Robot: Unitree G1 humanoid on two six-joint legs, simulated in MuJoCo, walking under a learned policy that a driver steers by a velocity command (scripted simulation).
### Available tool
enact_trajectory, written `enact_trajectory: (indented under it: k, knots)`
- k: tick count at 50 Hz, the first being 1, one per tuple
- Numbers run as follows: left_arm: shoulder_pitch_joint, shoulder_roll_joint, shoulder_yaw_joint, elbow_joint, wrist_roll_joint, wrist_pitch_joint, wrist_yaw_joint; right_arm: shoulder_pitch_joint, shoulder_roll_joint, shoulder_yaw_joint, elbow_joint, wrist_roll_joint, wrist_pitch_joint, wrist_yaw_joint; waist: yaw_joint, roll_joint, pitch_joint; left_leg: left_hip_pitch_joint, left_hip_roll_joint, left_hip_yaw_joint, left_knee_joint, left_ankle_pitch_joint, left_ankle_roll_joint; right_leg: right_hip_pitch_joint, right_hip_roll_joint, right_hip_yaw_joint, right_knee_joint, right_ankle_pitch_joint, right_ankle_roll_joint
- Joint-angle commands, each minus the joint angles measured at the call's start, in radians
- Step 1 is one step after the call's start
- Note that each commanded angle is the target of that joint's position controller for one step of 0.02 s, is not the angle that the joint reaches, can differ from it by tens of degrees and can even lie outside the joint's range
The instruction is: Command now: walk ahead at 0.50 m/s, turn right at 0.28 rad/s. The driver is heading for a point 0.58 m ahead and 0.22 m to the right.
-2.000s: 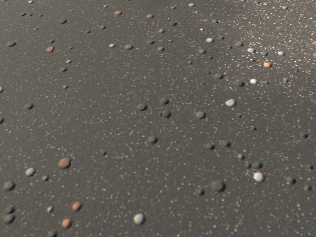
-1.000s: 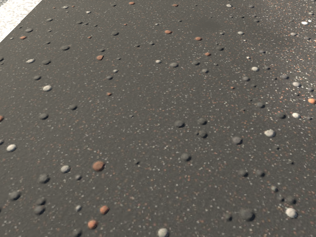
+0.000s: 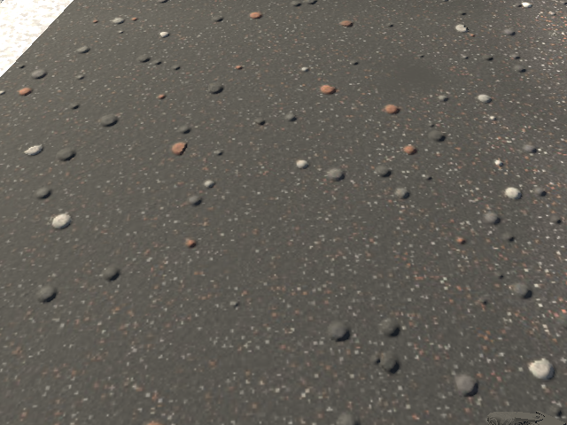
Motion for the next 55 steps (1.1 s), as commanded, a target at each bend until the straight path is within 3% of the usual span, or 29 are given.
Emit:
enact_trajectory:
  k: [1, 2, 3, 4, 5, 6, 7, 8, 10, 14, 18, 24, 27, 28, 29, 30, 31, 32, 33, 34, 35, 36, 41, 44, 49, 52, 53, 54, 55]
  knots:
    - [0.02, 0.188, 0.046, -0.031, -0.004, 0.009, 0.011, -0.059, -0.12, -0.029, -0.085, 0.005, -0.031, 0.009, -0.054, -0.111, 0.037, 0.063, -0.031, 0.005, -0.055, -0.091, 0.02, -0.012, -0.312, 0.208, 0.035, 0.339, -0.145]
    - [-0.001, 0.19, 0.046, -0.037, -0.004, 0.013, 0.01, 0.023, -0.145, -0.042, -0.065, 0.005, -0.035, 0.006, -0.105, -0.119, -0.009, 0.191, -0.053, 0.027, -0.086, -0.113, 0.041, -0.026, -0.288, 0.194, 0.122, 0.461, -0.128]
    - [-0.006, 0.163, 0.035, -0.046, 0.005, 0.013, 0.008, 0.176, -0.197, -0.066, -0.025, -0.001, -0.039, -0.003, -0.174, -0.107, -0.12, 0.431, -0.035, 0.019, -0.072, -0.1, 0.079, -0.099, -0.226, 0.156, 0.303, 0.513, -0.097]
    - [-0.02, 0.097, 0.011, -0.087, 0.029, 0.009, 0.007, 0.368, -0.275, -0.087, -0.001, -0.018, -0.036, -0.014, -0.245, 0.004, -0.303, 0.743, 0.162, -0.176, -0.023, -0.099, 0.145, -0.297, -0.143, 0.099, 0.621, 0.277, -0.055]
    - [0.108, -0.004, -0.015, -0.102, 0.003, -0.009, 0.004, 0.398, -0.315, -0.097, 0.024, -0.02, -0.022, -0.01, -0.171, 0.297, -0.421, 1.023, 0.359, -0.593, -0.131, -0.309, 0.273, -0.659, -0.008, 0.06, 0.915, -0.29, -0.003]
    - [0.06, 0.117, 0.013, -0.087, -0.023, -0.017, 0.007, 0.368, -0.196, -0.067, 0.003, -0.019, -0.021, -0.009, -0.2, 0.178, -0.344, 0.948, 0.33, -0.6, -0.191, -0.413, 0.24, -0.747, -0.066, 0.158, 1.031, -0.296, -0.007]
    - [-0.021, 0.163, 0.03, -0.11, -0.036, -0.019, 0.008, 0.3, -0.147, -0.051, -0.006, -0.015, -0.022, -0.013, -0.194, 0.12, -0.208, 0.825, 0.3, -0.437, -0.209, -0.372, 0.199, -0.788, -0.107, 0.143, 1.046, -0.202, -0.014]
    - [-0.053, 0.148, 0.031, -0.113, -0.029, -0.015, 0.013, 0.237, -0.129, -0.045, -0.01, -0.016, -0.023, -0.011, -0.165, 0.051, -0.139, 0.699, 0.261, -0.331, -0.24, -0.276, 0.183, -0.752, -0.149, 0.123, 1.023, -0.119, -0.005]
    - [-0.055, 0.11, 0.037, -0.119, -0.014, 0.002, 0.01, 0.178, -0.1, -0.038, -0.005, -0.028, -0.028, -0.01, -0.118, 0.065, -0.052, 0.532, 0.206, -0.173, -0.301, -0.137, 0.172, -0.671, -0.198, 0.127, 0.956, -0.027, 0.006]
    - [-0.097, 0.059, 0.033, -0.165, -0.013, 0.041, 0.002, 0.155, -0.121, -0.052, 0.02, -0.023, -0.038, -0.017, -0.087, 0.041, 0.005, 0.449, 0.199, -0.019, -0.382, -0.047, 0.199, -0.697, -0.223, 0.106, 0.872, 0.052, 0.031]
    - [-0.195, 0.047, 0.026, -0.209, -0.004, 0.036, -0.018, 0.171, -0.16, -0.065, 0.036, -0.024, -0.028, -0.03, -0.109, 0.017, 0.031, 0.47, 0.171, 0.121, -0.401, -0.002, 0.184, -0.697, -0.212, 0.071, 0.636, 0.248, 0.033]
    - [-0.368, 0.054, 0.021, -0.295, -0.003, 0.035, -0.054, 0.247, -0.205, -0.083, 0.063, 0.005, 0.005, -0.038, -0.156, 0.004, 0.074, 0.625, 0.213, 0.214, -0.352, 0.069, 0.151, -0.703, -0.177, -0.013, 0.435, 0.25, -0.014]
    - [-0.319, 0.099, 0.045, -0.31, -0.002, 0.042, -0.06, 0.233, -0.244, -0.096, 0.056, 0.017, 0.028, -0.042, -0.098, 0.043, 0.01, 0.683, 0.218, 0.257, -0.172, 0.456, 0.119, -0.568, -0.097, -0.087, 0.419, 0.107, -0.07]
    - [-0.215, 0.131, 0.065, -0.289, -0.006, 0.045, -0.058, 0.22, -0.252, -0.098, 0.051, 0.02, 0.038, -0.044, -0.035, 0.044, -0.049, 0.664, 0.201, 0.276, -0.017, 0.57, 0.104, -0.431, -0.05, -0.115, 0.4, 0.087, -0.097]
    - [-0.044, 0.188, 0.1, -0.241, -0.009, 0.05, -0.046, 0.213, -0.236, -0.09, 0.044, 0.019, 0.043, -0.046, 0.053, 0.018, -0.136, 0.56, 0.158, 0.3, 0.209, 0.534, 0.068, -0.181, -0.004, -0.112, 0.345, 0.136, -0.135]
    - [0.077, 0.288, 0.132, -0.213, -0.014, 0.061, -0.023, 0.246, -0.162, -0.063, 0.019, -0.021, 0.036, -0.045, 0.067, -0.162, -0.215, 0.278, 0.096, 0.303, 0.545, 0.029, 0.015, 0.105, -0.174, 0.168, 0.328, 0.162, -0.2]
    - [0.0, 0.356, 0.131, -0.255, -0.011, 0.047, -0.027, 0.296, -0.064, -0.03, -0.043, -0.025, 0.001, -0.036, -0.048, -0.329, -0.335, -0.106, -0.127, 0.12, 0.856, -0.659, -0.033, 0.345, -0.385, 0.786, 0.132, -0.104, -0.403]
    - [0.011, 0.264, 0.101, -0.269, -0.004, 0.029, -0.04, 0.183, -0.167, -0.048, -0.052, 0.015, -0.036, -0.023, 0.025, -0.151, -0.338, -0.211, -0.083, -0.048, 0.907, -0.628, -0.006, 0.338, -0.404, 0.815, 0.032, -0.135, -0.362]
    - [-0.016, 0.219, 0.088, -0.259, 0.002, 0.014, -0.043, 0.129, -0.18, -0.052, -0.074, 0.04, -0.052, -0.017, 0.01, -0.117, -0.206, -0.26, -0.042, -0.032, 0.86, -0.535, 0.02, 0.237, -0.374, 0.659, 0.039, -0.056, -0.315]
    - [-0.077, 0.192, 0.079, -0.265, -0.001, 0.005, -0.043, 0.134, -0.166, -0.05, -0.06, 0.021, -0.057, -0.026, -0.039, -0.039, -0.121, -0.206, 0.006, -0.033, 0.766, -0.451, 0.025, 0.082, -0.321, 0.524, 0.05, 0.079, -0.275]
    - [-0.137, 0.149, 0.067, -0.274, 0.002, 0.004, -0.039, 0.14, -0.171, -0.058, -0.043, -0.009, -0.05, -0.036, -0.075, -0.032, -0.087, -0.133, 0.039, -0.033, 0.683, -0.393, 0.023, -0.026, -0.272, 0.419, 0.044, 0.172, -0.24]
    - [-0.163, 0.148, 0.063, -0.29, 0.015, 0.003, -0.033, 0.162, -0.172, -0.061, -0.045, -0.014, -0.039, -0.035, -0.103, -0.088, -0.081, -0.066, 0.052, -0.041, 0.653, -0.357, 0.013, -0.109, -0.258, 0.393, 0.027, 0.25, -0.247]
    - [-0.136, 0.165, 0.067, -0.274, 0.015, 0.003, 0.002, 0.13, -0.121, -0.051, -0.058, -0.03, 0.001, -0.036, -0.11, -0.08, -0.058, -0.018, 0.015, 0.015, 0.439, -0.215, -0.057, -0.218, -0.196, 0.191, 0.044, 0.75, -0.219]
    - [-0.111, 0.156, 0.062, -0.257, 0.01, 0.021, 0.018, 0.05, -0.088, -0.036, -0.079, -0.022, -0.001, -0.025, -0.072, -0.116, -0.069, 0.051, -0.024, 0.031, 0.205, -0.024, -0.05, -0.228, -0.148, 0.124, 0.066, 0.722, -0.155]
    - [-0.079, 0.14, 0.05, -0.217, 0.018, 0.034, 0.029, -0.011, -0.113, -0.038, -0.096, -0.023, -0.015, 0.003, -0.039, -0.129, -0.063, 0.088, -0.055, 0.009, 0.033, 0.053, -0.011, -0.134, -0.21, 0.2, 0.126, 0.613, -0.143]
    - [-0.114, 0.127, 0.043, -0.204, 0.017, 0.037, 0.028, 0.072, -0.145, -0.05, -0.07, -0.039, -0.03, 0.006, -0.093, -0.126, -0.076, 0.173, -0.07, 0.019, -0.067, 0.013, 0.044, -0.079, -0.215, 0.244, 0.261, 0.657, -0.122]
    - [-0.112, 0.12, 0.039, -0.206, 0.02, 0.036, 0.027, 0.12, -0.166, -0.055, -0.058, -0.05, -0.037, 0.001, -0.115, -0.091, -0.112, 0.299, -0.043, 0.006, -0.12, 0.261, 0.071, -0.101, -0.16, 0.223, 0.35, 0.651, -0.085]
    - [-0.047, 0.093, 0.03, -0.216, 0.038, 0.028, 0.023, 0.148, -0.219, -0.06, -0.065, -0.069, -0.04, -0.004, -0.082, 0.018, -0.215, 0.535, 0.092, -0.114, -0.031, 0.646, 0.147, -0.225, -0.08, 0.206, 0.503, 0.429, -0.042]
    - [0.065, 0.068, 0.017, -0.182, 0.026, 0.027, 0.023, 0.193, -0.169, -0.046, -0.055, -0.071, -0.023, -0.008, -0.086, 0.161, -0.34, 0.736, 0.256, -0.291, -0.005, 0.793, 0.318, -0.381, -0.005, 0.172, 0.722, -0.03, 0.029]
